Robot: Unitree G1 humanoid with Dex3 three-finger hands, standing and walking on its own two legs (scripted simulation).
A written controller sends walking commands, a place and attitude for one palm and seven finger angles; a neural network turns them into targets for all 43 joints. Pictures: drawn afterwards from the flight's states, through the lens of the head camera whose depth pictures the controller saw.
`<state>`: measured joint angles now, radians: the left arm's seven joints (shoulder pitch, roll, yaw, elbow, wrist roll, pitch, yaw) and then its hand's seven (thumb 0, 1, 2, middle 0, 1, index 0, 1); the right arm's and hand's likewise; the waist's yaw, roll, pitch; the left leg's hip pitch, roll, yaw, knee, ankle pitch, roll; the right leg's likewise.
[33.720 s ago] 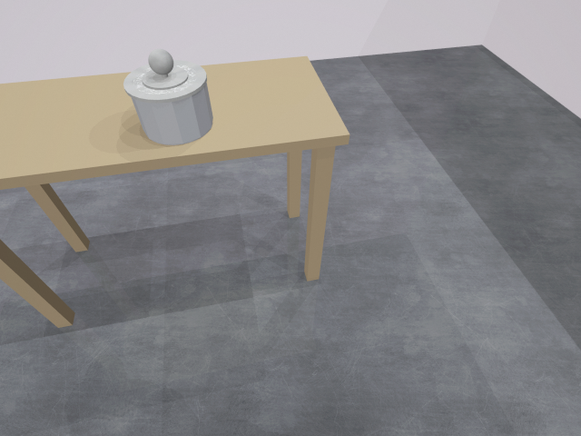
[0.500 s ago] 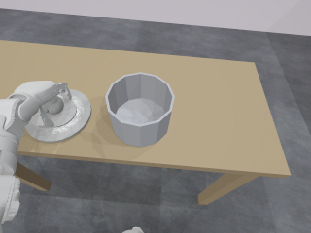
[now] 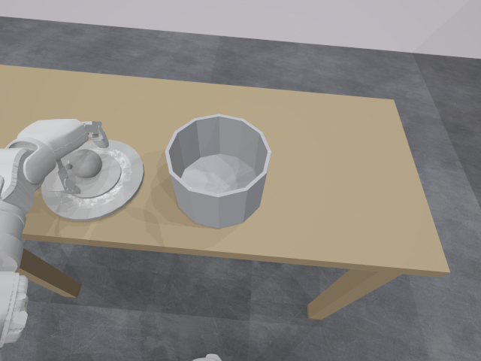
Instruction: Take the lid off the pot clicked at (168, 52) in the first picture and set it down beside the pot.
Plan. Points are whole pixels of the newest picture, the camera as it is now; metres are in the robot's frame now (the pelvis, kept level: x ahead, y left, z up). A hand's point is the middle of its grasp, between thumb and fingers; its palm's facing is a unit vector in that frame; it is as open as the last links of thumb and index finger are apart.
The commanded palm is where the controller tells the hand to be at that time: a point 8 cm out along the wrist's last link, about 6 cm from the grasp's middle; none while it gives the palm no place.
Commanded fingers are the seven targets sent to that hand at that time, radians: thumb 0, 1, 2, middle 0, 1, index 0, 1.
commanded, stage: raise the empty hand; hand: left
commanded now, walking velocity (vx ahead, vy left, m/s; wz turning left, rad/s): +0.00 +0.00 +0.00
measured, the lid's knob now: (86, 163) +0.44 +0.30 +0.02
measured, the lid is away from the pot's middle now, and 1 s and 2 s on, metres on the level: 0.24 0.24 0.24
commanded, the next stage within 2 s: draw the hand back to the body in 1.10 s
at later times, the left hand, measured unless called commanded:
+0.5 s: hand (54, 140) +0.42 +0.31 +0.11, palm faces -0.35 -0.05 -0.93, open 11.1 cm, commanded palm +0.42 +0.30 +0.18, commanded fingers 0.00 -0.06 0.75 -0.39 -0.78 -0.39 -0.78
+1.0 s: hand (31, 119) +0.41 +0.31 +0.16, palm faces -0.30 -0.04 -0.95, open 11.1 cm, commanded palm +0.41 +0.30 +0.23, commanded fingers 0.00 -0.06 0.75 -0.39 -0.78 -0.39 -0.78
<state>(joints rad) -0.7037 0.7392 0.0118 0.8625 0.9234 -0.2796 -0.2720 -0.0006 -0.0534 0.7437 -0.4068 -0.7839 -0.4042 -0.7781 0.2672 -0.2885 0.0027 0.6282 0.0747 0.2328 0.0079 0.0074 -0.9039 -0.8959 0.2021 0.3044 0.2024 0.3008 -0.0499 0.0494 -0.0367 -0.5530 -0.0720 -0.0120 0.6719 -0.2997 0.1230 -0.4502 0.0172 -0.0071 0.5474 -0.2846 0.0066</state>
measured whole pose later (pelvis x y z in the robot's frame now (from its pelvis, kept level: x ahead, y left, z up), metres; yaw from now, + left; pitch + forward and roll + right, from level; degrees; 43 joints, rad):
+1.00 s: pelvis +0.00 +0.01 +0.02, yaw +2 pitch +6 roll -3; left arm -0.80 0.78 -0.04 0.62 0.84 -0.13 -0.48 0.00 -0.06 0.74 -0.41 -0.78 -0.41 -0.78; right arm 0.22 -0.30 0.01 0.61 0.08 0.21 0.03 0.01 -0.90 -0.90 0.20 0.30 0.20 0.30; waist -0.03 0.06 0.01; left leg -0.37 -0.11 -0.04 0.48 -0.20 0.13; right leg -0.27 -0.01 -0.02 0.36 -0.21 0.00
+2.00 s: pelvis +0.01 -0.02 +0.02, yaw +0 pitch +0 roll -2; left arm -0.27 0.45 0.31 0.12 -0.04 -0.16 0.04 0.00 0.01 0.75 -0.39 -0.75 -0.39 -0.74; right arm 0.18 -0.21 0.07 0.62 0.04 -0.01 -0.02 0.01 -0.90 -0.90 0.20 0.30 0.20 0.30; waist 0.00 0.01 0.05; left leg -0.20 -0.07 0.00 0.42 -0.22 0.09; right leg -0.12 0.03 0.04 0.34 -0.21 0.00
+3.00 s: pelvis +0.01 -0.07 +0.02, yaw -1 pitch -3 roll -1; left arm 0.34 0.36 0.34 -0.31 -0.11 -0.14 0.08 0.01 0.88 0.90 -0.21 -0.31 -0.21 -0.30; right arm 0.15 -0.24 0.02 0.66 0.03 -0.05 -0.06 0.01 -0.90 -0.90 0.20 0.30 0.20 0.30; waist 0.04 0.07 0.03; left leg -0.15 -0.01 -0.02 0.46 -0.25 0.03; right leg -0.08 0.09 0.03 0.37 -0.23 -0.05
